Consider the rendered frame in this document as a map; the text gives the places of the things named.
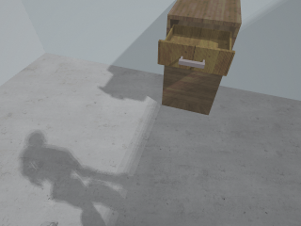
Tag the cabinet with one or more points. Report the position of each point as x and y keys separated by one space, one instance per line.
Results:
x=193 y=90

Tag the handle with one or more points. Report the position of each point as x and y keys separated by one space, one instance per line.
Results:
x=191 y=63

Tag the drawer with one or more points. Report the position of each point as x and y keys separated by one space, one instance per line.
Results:
x=197 y=44

